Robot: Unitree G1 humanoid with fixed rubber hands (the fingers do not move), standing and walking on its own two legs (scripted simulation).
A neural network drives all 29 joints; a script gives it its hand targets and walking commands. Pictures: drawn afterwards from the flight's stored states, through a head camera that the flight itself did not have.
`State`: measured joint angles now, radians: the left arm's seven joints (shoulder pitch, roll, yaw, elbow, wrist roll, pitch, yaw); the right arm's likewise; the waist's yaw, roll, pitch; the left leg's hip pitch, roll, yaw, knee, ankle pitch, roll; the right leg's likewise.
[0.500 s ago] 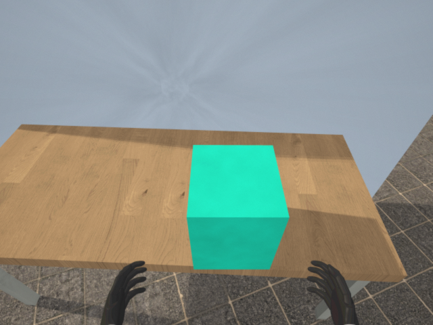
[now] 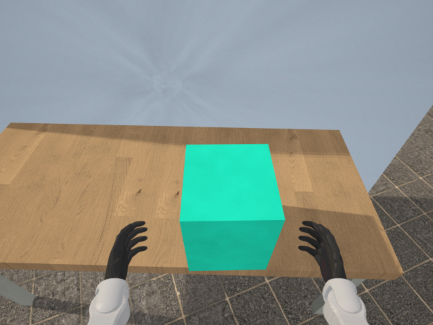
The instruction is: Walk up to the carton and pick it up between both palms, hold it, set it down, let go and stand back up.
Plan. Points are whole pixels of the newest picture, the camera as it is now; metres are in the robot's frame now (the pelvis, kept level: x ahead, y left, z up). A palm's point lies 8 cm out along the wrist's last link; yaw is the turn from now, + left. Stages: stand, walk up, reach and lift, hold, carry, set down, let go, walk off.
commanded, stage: reach and lift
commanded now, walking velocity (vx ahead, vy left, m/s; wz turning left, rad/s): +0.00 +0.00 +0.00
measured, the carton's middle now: (227, 209) +0.40 -0.01 -0.08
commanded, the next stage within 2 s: none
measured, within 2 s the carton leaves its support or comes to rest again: neither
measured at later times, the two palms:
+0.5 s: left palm (123, 217) +0.31 +0.20 +0.03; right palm (325, 215) +0.31 -0.19 +0.03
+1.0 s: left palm (127, 174) +0.37 +0.20 +0.09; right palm (327, 174) +0.37 -0.19 +0.09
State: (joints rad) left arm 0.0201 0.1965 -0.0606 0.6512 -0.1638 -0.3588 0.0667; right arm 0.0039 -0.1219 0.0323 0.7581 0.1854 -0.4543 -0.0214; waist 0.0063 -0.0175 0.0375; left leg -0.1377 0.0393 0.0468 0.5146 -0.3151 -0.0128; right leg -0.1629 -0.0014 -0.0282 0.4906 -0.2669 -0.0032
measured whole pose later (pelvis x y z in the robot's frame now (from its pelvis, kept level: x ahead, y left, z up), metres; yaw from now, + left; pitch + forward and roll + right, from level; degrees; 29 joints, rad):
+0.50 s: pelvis +0.01 +0.00 +0.01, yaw +0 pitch -1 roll -1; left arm -0.21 0.19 0.01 0.55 -0.14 -0.08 0.04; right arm -0.24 -0.18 0.04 0.71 0.26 -0.23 -0.06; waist 0.01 -0.01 0.02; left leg -0.13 0.04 0.05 0.42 -0.27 -0.01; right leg -0.15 0.01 -0.02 0.37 -0.20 0.00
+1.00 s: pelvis -0.01 +0.00 +0.01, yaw -1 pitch +3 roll -1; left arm -0.55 0.21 0.06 0.70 -0.13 0.09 0.06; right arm -0.56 -0.23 0.01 0.81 0.27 -0.03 -0.10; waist 0.02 -0.02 -0.04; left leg -0.23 0.05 0.07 0.41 -0.23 -0.01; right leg -0.24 0.01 -0.01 0.35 -0.16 0.00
